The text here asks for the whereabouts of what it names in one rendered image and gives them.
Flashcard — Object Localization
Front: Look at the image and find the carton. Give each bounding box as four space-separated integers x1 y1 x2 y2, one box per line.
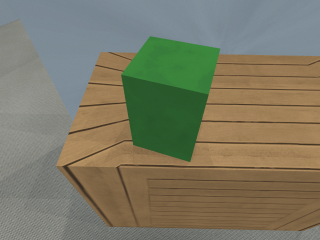
121 36 220 162

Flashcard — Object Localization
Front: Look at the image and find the pedestal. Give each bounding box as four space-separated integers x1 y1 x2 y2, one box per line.
56 52 320 231

